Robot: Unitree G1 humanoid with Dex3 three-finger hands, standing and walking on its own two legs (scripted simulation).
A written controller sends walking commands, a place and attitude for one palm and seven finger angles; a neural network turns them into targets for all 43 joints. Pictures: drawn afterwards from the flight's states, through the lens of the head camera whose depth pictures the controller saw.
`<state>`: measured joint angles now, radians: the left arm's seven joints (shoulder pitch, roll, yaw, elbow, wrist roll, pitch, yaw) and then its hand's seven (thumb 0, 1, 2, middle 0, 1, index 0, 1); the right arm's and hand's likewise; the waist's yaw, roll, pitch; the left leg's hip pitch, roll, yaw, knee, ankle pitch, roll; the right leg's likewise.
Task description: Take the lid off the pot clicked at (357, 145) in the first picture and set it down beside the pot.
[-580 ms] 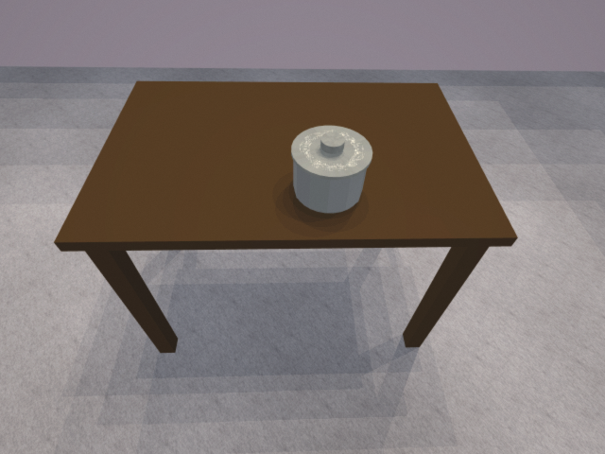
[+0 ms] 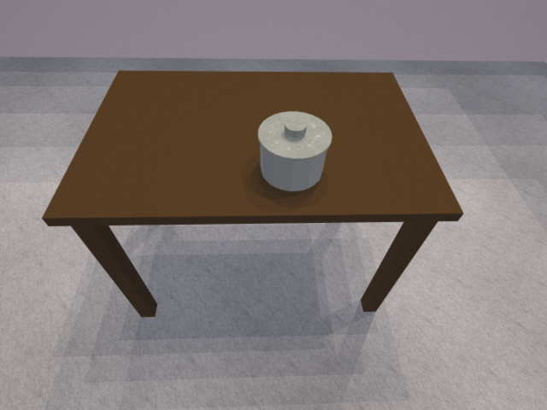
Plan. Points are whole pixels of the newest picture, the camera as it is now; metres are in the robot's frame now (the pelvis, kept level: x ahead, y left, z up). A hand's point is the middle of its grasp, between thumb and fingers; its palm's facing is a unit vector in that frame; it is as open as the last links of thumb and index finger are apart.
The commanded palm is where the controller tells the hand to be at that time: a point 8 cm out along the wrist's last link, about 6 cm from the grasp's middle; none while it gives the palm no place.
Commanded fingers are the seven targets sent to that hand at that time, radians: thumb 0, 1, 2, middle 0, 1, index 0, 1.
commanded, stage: look at it before walking up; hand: left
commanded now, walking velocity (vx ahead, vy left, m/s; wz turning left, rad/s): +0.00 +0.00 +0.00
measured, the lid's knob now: (295, 127) +0.68 +0.00 +0.01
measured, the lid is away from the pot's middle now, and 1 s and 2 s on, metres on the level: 0.00 0.00 0.00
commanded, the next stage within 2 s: take the last steps up to it in 0.06 s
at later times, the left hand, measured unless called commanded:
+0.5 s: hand out of the picture +0.02 +0.16 -0.18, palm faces +0.03 -0.98 -0.21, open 7.4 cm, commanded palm none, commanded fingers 0.00 0.90 0.90 -0.20 -0.30 -0.20 -0.30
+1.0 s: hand (213, 382) +0.19 +0.12 -0.18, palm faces +0.07 -0.98 -0.18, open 7.3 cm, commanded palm none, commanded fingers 0.00 0.90 0.90 -0.20 -0.30 -0.20 -0.30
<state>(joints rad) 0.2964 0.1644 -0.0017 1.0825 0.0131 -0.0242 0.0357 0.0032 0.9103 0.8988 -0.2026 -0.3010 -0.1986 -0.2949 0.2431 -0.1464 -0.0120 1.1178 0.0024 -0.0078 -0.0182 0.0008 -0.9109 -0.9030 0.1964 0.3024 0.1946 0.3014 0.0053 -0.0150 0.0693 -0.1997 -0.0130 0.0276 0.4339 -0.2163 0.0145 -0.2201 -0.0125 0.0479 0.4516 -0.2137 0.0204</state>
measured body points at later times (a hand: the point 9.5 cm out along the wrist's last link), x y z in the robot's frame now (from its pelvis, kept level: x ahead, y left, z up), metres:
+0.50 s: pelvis +0.04 -0.03 -0.01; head +0.07 -0.03 +0.44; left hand +0.02 +0.21 -0.16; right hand +0.02 -0.25 -0.17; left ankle +0.01 +0.11 -0.74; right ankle +0.02 -0.14 -0.74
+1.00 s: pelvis +0.15 -0.06 +0.00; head +0.19 -0.04 +0.45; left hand +0.19 +0.17 -0.16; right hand +0.20 -0.29 -0.15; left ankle +0.16 +0.06 -0.74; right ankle +0.16 -0.20 -0.70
